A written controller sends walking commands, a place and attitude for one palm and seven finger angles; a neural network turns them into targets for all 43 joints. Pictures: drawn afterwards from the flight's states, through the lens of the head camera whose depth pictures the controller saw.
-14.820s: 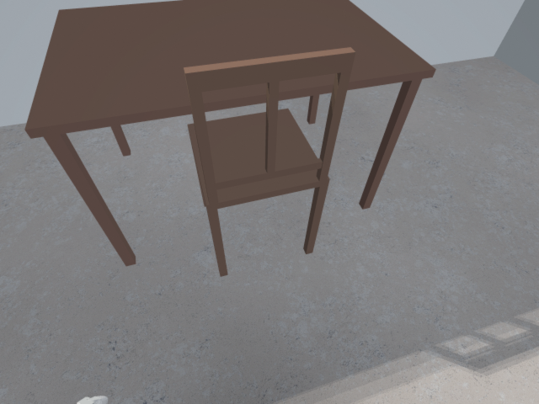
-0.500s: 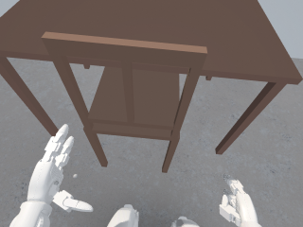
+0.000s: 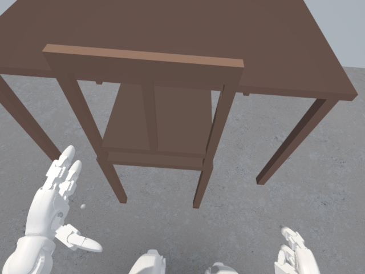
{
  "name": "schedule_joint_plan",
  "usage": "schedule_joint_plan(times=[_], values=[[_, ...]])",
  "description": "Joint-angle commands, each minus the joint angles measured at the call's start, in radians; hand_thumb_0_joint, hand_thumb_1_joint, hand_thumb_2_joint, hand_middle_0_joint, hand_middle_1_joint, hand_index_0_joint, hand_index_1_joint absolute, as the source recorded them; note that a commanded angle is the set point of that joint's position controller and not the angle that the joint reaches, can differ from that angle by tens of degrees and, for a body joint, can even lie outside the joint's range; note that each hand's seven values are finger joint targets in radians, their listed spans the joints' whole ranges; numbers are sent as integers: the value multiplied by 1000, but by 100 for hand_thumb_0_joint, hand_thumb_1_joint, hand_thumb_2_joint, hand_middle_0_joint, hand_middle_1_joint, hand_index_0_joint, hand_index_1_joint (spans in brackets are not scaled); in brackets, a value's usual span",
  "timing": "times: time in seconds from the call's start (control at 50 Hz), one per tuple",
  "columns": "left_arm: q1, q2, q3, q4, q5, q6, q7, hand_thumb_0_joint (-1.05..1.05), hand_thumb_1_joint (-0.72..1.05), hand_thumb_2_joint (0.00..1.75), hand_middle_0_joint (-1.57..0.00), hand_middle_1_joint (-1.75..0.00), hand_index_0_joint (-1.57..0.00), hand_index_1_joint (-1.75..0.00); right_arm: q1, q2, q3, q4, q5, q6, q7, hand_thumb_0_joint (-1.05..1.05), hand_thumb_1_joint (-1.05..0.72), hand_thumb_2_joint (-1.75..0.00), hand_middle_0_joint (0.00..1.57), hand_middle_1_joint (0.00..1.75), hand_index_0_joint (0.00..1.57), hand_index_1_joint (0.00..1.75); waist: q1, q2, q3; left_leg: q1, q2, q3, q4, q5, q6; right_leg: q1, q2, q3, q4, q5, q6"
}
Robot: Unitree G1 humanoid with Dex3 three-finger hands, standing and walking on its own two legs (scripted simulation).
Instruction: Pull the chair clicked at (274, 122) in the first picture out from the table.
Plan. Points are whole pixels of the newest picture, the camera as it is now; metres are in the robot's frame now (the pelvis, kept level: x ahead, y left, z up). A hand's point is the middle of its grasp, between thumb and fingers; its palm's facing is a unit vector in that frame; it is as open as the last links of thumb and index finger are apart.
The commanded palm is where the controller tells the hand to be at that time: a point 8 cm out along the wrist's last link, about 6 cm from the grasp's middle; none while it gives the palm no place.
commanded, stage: raise the hand toward the chair's back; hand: left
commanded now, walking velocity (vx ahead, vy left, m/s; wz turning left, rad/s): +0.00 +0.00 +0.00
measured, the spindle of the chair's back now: (151, 118) +0.49 +0.11 +0.00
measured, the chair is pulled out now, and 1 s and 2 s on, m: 0.00 0.00 0.00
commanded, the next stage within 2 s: aim the fingers beside a spindle in 0.24 s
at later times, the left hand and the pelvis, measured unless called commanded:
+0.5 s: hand (93, 208) +0.24 +0.19 +0.03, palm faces -0.01 -1.00 -0.04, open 17.0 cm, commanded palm +0.23 +0.24 +0.03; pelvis +0.00 -0.01 +0.00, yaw +1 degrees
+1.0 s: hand (124, 192) +0.28 +0.14 +0.02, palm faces -0.04 -1.00 -0.02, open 17.0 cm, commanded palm +0.27 +0.19 +0.01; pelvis +0.00 -0.02 -0.02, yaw +0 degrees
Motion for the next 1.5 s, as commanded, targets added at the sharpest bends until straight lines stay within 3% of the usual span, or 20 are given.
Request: schedule_joint_plan(times=[0.0, 0.1, 0.26, 0.42, 0.52, 0.56, 0.64, 0.66, 0.76, 0.82, 0.86, 0.92, 1.02, 1.1, 1.16, 1.24, 1.28, 1.38, 1.42, 1.48], values=[[-58, 128, 71, -201, -14, -75, 2, 0, -50, 30, -6, -8, -6, -8, -44, -141, -57, -149, 3, -51, -12, 0, -90, -90, 20, 30, 20, 30, 8, 43, -204, 278, 19, -81, -183, 227, -45, 11, 6, 2, -128, 165, -26], [-68, 140, 75, -216, -12, -85, 1, 0, -50, 30, -6, -8, -6, -8, -45, -139, -54, -148, 2, -53, -14, 0, -90, -90, 20, 30, 20, 30, 9, 65, -225, 284, 16, -77, -176, 237, -43, 19, 5, 9, -125, 176, -27], [-71, 146, 79, -198, -16, -79, -11, 0, -50, 30, -6, -8, -6, -8, -51, -138, -53, -142, 4, -54, -18, 0, -90, -90, 20, 30, 20, 30, 7, 43, -222, 268, 14, -69, -162, 235, -36, 26, 6, 16, -129, 190, -25], [-132, 103, 27, -174, -14, -90, -14, 0, -50, 30, -6, -8, -6, -8, -53, -139, -50, -139, 2, -58, -18, 0, -90, -90, 20, 30, 20, 30, -11, 24, -199, 221, 10, -65, -137, 180, -31, -10, 1, 24, -122, 154, -20], [-179, 108, 19, -176, 4, -99, 9, 0, -50, 30, -6, -8, -6, -8, -49, -139, -50, -138, -2, -57, -18, 0, -90, -90, 20, 30, 20, 30, -2, 45, -242, 224, 9, -62, -124, 188, -30, -10, -3, 30, -107, 157, -24], [-181, 128, 35, -161, 10, -97, 23, 0, -50, 30, -6, -8, -6, -8, -48, -140, -51, -133, -4, -51, -17, 0, -90, -90, 20, 30, 20, 30, 2, 20, -255, 214, 11, -60, -117, 210, -30, 5, 0, 33, -99, 183, -24], [-183, 94, 9, -156, 19, -95, 45, 0, -50, 30, -6, -8, -6, -8, -57, -132, -49, -141, -5, -38, -7, 0, -90, -90, 20, 30, 20, 30, 7, 48, -261, 214, 9, -51, -112, 227, -32, 3, -3, 34, -88, 207, -24], [-168, 102, 23, -138, 19, -91, 53, 0, -50, 30, -6, -8, -6, -8, -51, -134, -51, -138, -8, -32, -5, 0, -90, -90, 20, 30, 20, 30, 7, 11, -263, 199, 11, -54, -110, 237, -31, 15, -1, 31, -83, 220, -24], [-260, 88, -8, -106, 36, -98, 68, 0, -50, 30, -6, -8, -6, -8, -49, -139, -51, -132, -8, -17, -2, 0, -90, -90, 20, 30, 20, 30, -14, 4, -246, 164, 11, -49, -87, 190, -28, -23, -2, 43, -78, 185, -21], [-266, 60, -38, -134, 38, -110, 76, 0, -50, 30, -6, -8, -6, -8, -48, -135, -55, -134, -11, -16, 3, 0, -90, -90, 20, 30, 20, 30, -5, 33, -306, 203, 12, -50, -81, 236, -29, -14, -6, 42, -64, 226, -23], [-235, 69, -31, -107, 44, -109, 84, 0, -50, 30, -6, -8, -6, -8, -39, -138, -55, -130, -12, -10, 6, 0, -90, -90, 20, 30, 20, 30, -5, -4, -302, 191, 15, -54, -78, 253, -29, -8, -3, 40, -57, 246, -23], [-271, 36, -68, -110, 57, -112, 99, 0, -50, 30, -6, -8, -6, -8, -44, -133, -56, -132, -13, 2, 12, 0, -90, -90, 20, 30, 20, 30, -9, 14, -292, 184, 14, -52, -72, 241, -31, -30, -6, 40, -48, 237, -23], [-342, 44, -61, -75, 80, -118, 134, 0, -50, 30, -6, -8, -6, -8, -46, -133, -55, -128, -17, 23, 16, 0, -90, -90, 20, 30, 20, 30, -16, -4, -288, 143, 12, -49, -53, 203, -30, -53, -5, 47, -34, 212, -22], [-375, 15, -95, -88, 89, -129, 152, 0, -50, 30, -6, -8, -6, -8, -46, -128, -58, -129, -21, 32, 22, 0, -90, -90, 20, 30, 20, 30, -12, 15, -341, 176, 12, -49, -40, 240, -29, -53, -7, 49, -21, 241, -25], [-378, 32, -77, -33, 97, -121, 162, 0, -50, 30, -6, -8, -6, -8, -40, -131, -57, -123, -21, 46, 24, 0, -90, -90, 20, 30, 20, 30, -16, -32, -324, 131, 11, -43, -28, 224, -26, -43, -5, 58, -22, 246, -22], [-442, -13, -127, -21, 105, -122, 169, 0, -50, 30, -6, -8, -6, -8, -46, -126, -53, -125, -21, 60, 31, 0, -90, -90, 20, 30, 20, 30, -20, 3, -326, 127, 7, -43, -23, 204, -27, -64, -7, 58, -16, 226, -24], [-449, -9, -117, 11, 109, -122, 178, 0, -50, 30, -6, -8, -6, -8, -41, -128, -55, -122, -22, 67, 31, 0, -90, -90, 20, 30, 20, 30, -24, -32, -323, 109, 8, -42, -15, 203, -25, -59, -6, 61, -14, 233, -22], [-515, -29, -145, 13, 124, -139, 200, 0, -50, 30, -6, -8, -6, -8, -41, -125, -57, -115, -27, 78, 37, 0, -90, -90, 20, 30, 20, 30, -27, 1, -358, 130, 8, -43, 2, 216, -25, -87, -6, 63, 2, 236, -23], [-514, -13, -125, 31, 130, -140, 210, 0, -50, 30, -6, -8, -6, -8, -36, -125, -57, -113, -27, 86, 40, 0, -90, -90, 20, 30, 20, 30, -17, -7, -373, 115, 7, -41, 5, 216, -28, -74, -7, 63, 10, 241, -24], [-549, -26, -136, 66, 143, -141, 224, 0, -50, 30, -6, -8, -6, -8, -34, -125, -58, -106, -30, 98, 43, 0, -90, -90, 20, 30, 20, 30, -27, -27, -366, 96, 7, -40, 19, 216, -25, -90, -5, 66, 19, 250, -23]])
